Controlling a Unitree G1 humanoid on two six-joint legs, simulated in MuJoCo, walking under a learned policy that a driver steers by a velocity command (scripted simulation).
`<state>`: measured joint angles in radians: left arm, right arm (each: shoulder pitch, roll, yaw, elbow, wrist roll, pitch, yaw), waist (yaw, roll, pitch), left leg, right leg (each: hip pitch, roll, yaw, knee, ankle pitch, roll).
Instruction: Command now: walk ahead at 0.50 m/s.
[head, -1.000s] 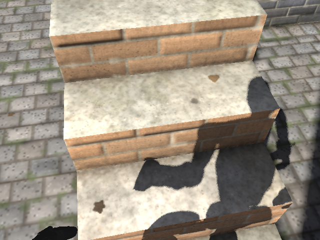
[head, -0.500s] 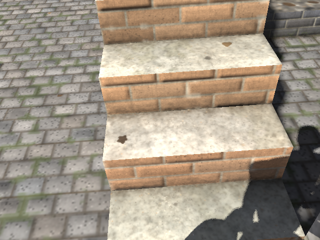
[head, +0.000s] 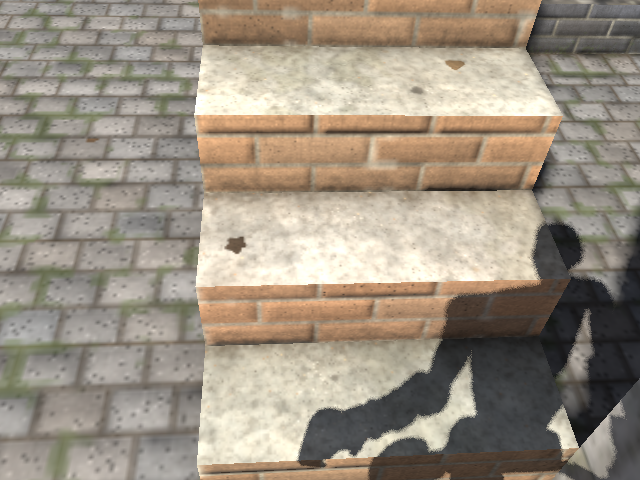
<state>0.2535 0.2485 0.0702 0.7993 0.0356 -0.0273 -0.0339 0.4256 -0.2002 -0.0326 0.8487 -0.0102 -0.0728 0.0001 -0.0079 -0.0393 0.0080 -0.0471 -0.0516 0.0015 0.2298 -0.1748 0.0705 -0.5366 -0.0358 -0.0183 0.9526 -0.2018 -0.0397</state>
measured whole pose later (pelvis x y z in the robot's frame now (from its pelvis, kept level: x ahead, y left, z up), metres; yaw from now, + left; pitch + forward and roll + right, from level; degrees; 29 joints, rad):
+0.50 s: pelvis +0.17 -0.05 -0.01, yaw +0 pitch +0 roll +0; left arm 0.24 0.20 0.04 0.88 0.02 -0.09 -0.01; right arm 0.26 -0.23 -0.03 0.88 -0.03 -0.06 0.02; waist -0.01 0.04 0.06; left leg -0.47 0.03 -0.01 1.06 -0.27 0.06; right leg -0.20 0.06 -0.08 0.32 -0.12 -0.10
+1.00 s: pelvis +0.28 -0.05 -0.01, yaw +0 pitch +0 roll +1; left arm 0.23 0.21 0.05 0.93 0.04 -0.02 0.00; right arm 0.43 -0.18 -0.01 0.99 -0.02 -0.07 -0.02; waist -0.01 -0.03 -0.01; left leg -0.12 -0.06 0.06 0.36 -0.24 0.08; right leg -0.68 -0.03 -0.01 1.52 -0.28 -0.03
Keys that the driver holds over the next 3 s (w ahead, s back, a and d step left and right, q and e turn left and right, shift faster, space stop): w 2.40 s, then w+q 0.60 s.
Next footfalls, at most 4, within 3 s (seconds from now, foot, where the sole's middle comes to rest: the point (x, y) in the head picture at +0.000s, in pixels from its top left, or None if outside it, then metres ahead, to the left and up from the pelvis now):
0.30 right None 0.25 -0.12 -0.79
0.76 left None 0.29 0.03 -0.79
1.38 right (472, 401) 0.61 -0.30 -0.59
1.98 left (405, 245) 0.84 -0.16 -0.40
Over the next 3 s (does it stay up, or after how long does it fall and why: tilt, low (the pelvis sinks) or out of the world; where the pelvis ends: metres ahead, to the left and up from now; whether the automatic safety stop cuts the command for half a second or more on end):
stays up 1.03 -0.28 0.52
